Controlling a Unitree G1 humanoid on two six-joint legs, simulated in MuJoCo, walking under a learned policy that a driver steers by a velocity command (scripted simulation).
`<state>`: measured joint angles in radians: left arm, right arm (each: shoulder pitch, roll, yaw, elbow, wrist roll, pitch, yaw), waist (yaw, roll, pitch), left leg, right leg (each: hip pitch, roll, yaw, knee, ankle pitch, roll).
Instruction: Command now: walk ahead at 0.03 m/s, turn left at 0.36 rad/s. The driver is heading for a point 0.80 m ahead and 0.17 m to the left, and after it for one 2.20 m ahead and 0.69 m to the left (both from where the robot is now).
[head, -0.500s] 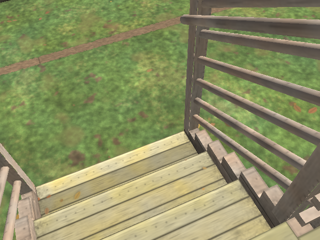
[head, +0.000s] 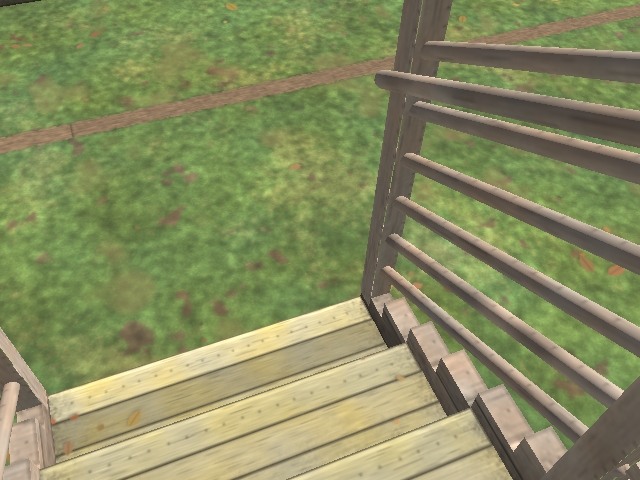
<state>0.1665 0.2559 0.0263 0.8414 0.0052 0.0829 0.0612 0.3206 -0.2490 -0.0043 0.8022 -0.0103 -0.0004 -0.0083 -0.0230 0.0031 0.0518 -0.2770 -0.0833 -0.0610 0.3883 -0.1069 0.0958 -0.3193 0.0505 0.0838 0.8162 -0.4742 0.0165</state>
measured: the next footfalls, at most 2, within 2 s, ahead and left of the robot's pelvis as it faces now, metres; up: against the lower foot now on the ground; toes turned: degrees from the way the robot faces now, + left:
right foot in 0.24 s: +0.04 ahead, -0.14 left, +0.00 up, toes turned +13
left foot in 0.64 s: -0.07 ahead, +0.05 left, +0.00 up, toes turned +22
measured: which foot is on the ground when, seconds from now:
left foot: down 0.00-0.24, up 0.26-0.62, down 0.64-1.00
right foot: up 0.00-0.22, down 0.24-0.64, up 0.66-1.00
